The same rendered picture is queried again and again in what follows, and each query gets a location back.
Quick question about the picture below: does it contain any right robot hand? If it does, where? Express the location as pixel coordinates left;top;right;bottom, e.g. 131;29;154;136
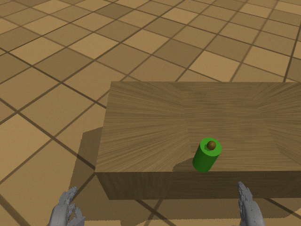
232;181;265;226

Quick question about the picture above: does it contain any left robot hand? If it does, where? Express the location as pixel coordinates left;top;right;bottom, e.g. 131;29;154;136
48;186;85;226

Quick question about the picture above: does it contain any bottle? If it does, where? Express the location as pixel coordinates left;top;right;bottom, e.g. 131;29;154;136
192;137;222;172

